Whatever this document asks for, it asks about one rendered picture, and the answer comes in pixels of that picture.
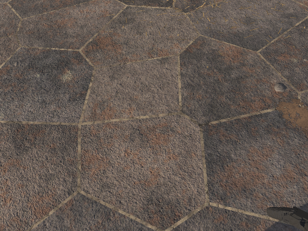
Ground right robot hand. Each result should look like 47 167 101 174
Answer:
267 206 308 231

